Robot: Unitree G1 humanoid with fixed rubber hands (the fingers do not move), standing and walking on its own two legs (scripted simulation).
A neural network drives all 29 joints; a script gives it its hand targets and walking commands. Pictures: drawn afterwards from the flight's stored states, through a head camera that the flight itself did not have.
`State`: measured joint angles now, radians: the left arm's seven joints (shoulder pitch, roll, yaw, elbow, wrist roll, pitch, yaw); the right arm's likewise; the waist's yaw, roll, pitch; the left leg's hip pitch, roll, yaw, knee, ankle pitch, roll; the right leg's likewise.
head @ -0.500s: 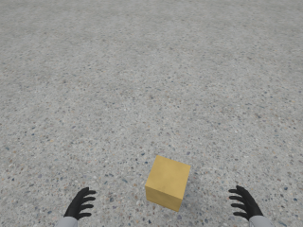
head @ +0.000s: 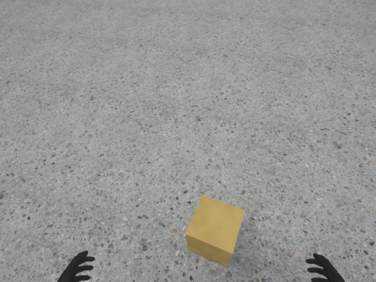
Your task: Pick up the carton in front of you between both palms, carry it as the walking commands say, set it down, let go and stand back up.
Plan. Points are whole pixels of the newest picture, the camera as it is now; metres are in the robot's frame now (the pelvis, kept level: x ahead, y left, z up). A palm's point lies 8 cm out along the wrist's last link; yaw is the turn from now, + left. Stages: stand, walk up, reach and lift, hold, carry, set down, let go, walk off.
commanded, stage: stand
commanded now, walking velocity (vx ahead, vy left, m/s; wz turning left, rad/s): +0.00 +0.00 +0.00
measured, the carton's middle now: (214, 231) +0.44 -0.06 -0.65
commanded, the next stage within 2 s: none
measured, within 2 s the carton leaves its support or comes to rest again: neither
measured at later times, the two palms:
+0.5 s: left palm out of the picture +0.09 +0.30 -0.08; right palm out of the picture +0.09 -0.29 -0.10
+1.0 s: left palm out of the picture +0.07 +0.31 -0.09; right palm out of the picture +0.06 -0.30 -0.10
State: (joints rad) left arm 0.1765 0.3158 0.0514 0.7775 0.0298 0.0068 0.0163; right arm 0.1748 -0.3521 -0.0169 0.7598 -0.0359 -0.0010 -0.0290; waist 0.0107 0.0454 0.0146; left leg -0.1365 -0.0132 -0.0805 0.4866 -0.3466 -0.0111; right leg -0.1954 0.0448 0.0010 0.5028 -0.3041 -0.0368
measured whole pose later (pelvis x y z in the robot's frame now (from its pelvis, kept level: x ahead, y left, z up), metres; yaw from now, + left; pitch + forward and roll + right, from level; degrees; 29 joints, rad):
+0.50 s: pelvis -0.02 +0.00 +0.01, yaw +0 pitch -2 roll +0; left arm 0.14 0.35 0.04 0.93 0.02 0.00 0.01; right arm 0.16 -0.37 -0.01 0.90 -0.03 -0.02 -0.03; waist 0.01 0.03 0.02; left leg -0.08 -0.01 -0.07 0.39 -0.27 -0.01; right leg -0.14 0.04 0.01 0.41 -0.23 -0.03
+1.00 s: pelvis -0.03 +0.00 +0.01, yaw -1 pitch -2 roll +0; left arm 0.11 0.37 0.02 1.02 0.01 -0.01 0.01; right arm 0.15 -0.39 0.00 0.99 -0.02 -0.02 -0.02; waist 0.01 0.03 0.03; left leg -0.08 -0.01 -0.06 0.35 -0.23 -0.01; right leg -0.14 0.04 0.02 0.37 -0.19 -0.03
